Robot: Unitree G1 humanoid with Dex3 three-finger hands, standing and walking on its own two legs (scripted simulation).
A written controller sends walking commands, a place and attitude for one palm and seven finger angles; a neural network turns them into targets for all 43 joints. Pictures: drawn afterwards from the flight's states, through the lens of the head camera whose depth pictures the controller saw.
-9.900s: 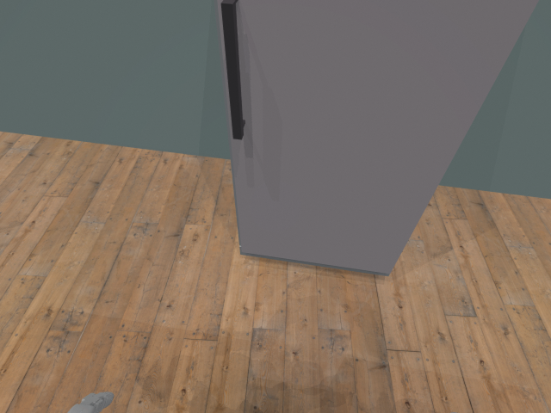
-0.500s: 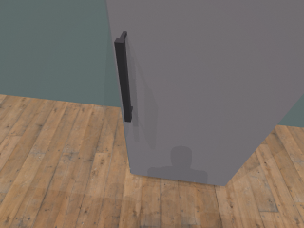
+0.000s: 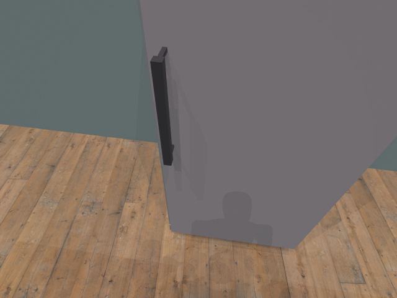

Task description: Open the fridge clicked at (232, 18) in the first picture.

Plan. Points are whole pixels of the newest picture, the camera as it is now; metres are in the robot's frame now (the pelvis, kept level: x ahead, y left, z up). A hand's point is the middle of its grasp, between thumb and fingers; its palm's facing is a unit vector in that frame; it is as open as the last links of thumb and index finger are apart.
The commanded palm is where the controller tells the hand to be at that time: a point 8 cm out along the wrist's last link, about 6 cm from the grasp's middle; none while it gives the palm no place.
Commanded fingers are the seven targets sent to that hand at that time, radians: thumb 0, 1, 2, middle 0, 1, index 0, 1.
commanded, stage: look again from close up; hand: left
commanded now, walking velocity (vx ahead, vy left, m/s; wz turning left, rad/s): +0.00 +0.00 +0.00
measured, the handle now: (166, 114) +0.50 +0.12 +0.10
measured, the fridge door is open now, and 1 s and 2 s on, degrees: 0 0 0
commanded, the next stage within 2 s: none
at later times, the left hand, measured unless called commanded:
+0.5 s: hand out of the picture +0.02 +0.20 -0.17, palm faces -0.01 -0.97 -0.23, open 7.4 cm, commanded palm none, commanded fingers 0.00 0.90 0.90 -0.20 -0.30 -0.20 -0.30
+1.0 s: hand out of the picture +0.02 +0.19 -0.17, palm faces -0.01 -0.98 -0.22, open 7.4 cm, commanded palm none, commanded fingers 0.00 0.90 0.90 -0.20 -0.30 -0.20 -0.30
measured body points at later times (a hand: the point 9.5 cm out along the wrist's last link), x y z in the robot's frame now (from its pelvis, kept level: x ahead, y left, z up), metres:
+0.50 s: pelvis +0.01 +0.00 +0.00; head +0.01 +0.00 +0.45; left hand +0.02 +0.25 -0.16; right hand +0.04 -0.25 -0.15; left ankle +0.02 +0.09 -0.75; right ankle +0.01 -0.13 -0.75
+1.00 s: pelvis +0.01 +0.00 +0.00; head +0.01 +0.00 +0.45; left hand +0.02 +0.24 -0.16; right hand +0.03 -0.24 -0.15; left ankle +0.02 +0.09 -0.75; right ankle +0.01 -0.13 -0.75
